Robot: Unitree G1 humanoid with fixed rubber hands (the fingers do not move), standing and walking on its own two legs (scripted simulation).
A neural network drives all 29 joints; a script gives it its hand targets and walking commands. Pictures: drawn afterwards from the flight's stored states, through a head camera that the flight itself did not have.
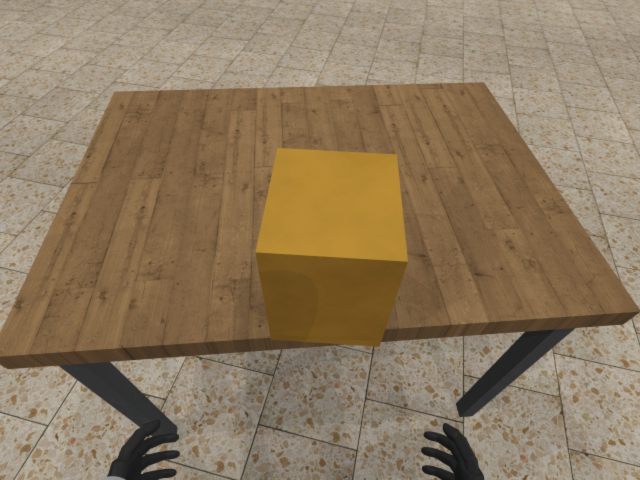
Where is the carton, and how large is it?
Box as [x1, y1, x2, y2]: [255, 148, 407, 346]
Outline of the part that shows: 277,148 255,252 271,339 379,346 407,262 396,154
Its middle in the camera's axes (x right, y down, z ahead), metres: +0.02 +0.02 +0.55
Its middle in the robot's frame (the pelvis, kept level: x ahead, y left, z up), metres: +0.41 +0.00 +0.04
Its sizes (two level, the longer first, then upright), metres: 0.178 0.161 0.214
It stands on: a table, 0.71 m high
